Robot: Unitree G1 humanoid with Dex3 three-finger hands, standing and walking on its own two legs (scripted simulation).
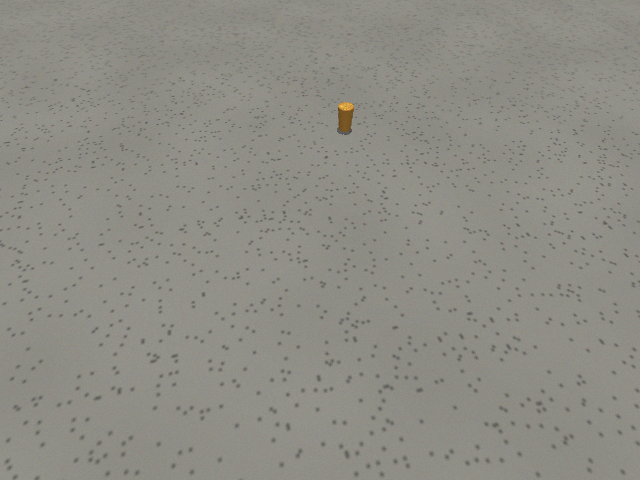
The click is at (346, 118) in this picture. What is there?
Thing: tapered cup
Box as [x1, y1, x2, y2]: [338, 102, 353, 131]
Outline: 343,102 338,105 338,124 340,130 346,131 350,128 353,105 348,102
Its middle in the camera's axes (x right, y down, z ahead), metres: +0.13 -0.66 +2.12
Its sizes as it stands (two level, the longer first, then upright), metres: 0.084 0.084 0.134
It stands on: the floor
